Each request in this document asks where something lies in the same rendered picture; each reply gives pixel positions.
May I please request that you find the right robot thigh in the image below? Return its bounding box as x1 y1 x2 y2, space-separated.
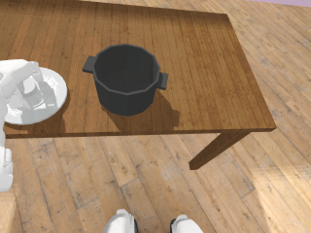
171 218 203 233

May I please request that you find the right robot shin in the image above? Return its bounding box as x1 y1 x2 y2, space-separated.
175 215 188 222

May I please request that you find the robot left hand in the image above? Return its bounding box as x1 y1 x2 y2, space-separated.
0 59 44 112

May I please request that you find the pot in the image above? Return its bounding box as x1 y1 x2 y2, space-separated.
82 44 169 117

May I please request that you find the lid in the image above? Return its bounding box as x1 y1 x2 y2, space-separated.
4 67 68 125

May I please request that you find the knob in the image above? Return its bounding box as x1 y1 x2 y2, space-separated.
17 79 38 98

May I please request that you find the left robot forearm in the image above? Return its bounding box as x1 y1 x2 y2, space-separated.
0 70 17 147

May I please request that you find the robot left upper arm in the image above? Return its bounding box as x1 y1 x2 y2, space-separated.
0 146 14 192

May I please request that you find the table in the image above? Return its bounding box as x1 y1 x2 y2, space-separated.
0 0 277 170

